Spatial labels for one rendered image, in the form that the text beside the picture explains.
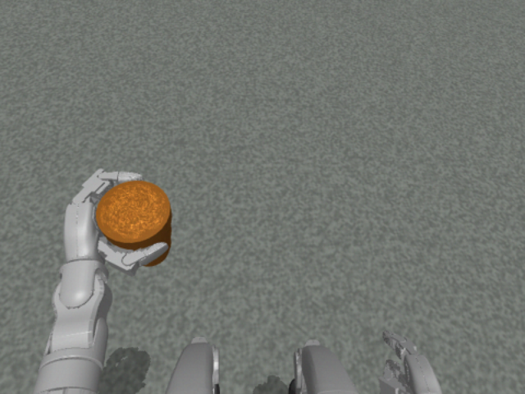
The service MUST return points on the cup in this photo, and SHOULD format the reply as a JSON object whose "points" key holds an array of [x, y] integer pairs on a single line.
{"points": [[136, 214]]}

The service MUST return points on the right robot hand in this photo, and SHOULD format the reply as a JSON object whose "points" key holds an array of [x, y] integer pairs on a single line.
{"points": [[415, 377]]}

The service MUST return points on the left robot hand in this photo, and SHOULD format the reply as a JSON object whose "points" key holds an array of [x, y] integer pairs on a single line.
{"points": [[83, 239]]}

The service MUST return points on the left robot arm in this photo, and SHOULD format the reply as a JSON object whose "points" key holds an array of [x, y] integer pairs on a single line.
{"points": [[75, 352]]}

